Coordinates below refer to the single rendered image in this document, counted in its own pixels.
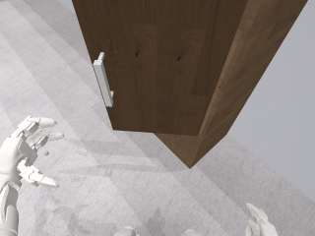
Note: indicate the robot shin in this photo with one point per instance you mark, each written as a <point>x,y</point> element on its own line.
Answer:
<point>189,230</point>
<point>128,227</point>

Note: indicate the robot right shin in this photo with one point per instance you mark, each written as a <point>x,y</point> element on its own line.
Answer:
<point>189,230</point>

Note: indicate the robot left hand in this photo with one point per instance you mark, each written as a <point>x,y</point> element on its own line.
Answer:
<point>15,149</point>

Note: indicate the cupboard door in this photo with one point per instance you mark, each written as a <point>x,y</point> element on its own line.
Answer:
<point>162,58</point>

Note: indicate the robot right hand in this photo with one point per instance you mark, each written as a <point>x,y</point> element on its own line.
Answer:
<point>262,227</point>

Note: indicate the robot left shin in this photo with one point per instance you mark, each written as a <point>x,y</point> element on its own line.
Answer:
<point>128,227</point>

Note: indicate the left robot forearm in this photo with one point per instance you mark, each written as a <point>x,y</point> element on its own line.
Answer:
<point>9,216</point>

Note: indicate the handle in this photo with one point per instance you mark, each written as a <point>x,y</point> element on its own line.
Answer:
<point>102,80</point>

